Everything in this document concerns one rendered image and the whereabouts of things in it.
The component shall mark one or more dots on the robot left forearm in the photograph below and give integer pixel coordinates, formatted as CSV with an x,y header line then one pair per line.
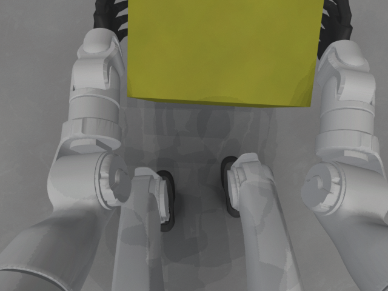
x,y
94,99

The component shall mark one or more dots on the robot right forearm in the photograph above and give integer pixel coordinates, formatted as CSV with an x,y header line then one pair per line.
x,y
347,108

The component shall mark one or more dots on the robot left foot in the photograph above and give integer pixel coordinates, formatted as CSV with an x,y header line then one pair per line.
x,y
168,225

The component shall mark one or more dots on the robot right foot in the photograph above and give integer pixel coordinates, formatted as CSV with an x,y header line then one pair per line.
x,y
225,166

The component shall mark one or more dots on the robot right upper arm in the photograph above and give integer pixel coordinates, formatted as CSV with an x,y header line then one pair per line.
x,y
350,203

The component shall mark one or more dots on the left robot hand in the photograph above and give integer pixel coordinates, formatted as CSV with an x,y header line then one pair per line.
x,y
105,16

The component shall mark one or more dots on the robot left upper arm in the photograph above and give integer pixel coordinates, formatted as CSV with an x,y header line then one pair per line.
x,y
57,253

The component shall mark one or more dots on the right robot hand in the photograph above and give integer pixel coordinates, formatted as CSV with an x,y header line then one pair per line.
x,y
337,24

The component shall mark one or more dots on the robot foot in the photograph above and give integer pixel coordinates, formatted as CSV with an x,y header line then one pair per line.
x,y
225,166
168,225

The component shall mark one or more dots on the carton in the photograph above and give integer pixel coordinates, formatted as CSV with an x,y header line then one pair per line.
x,y
242,53

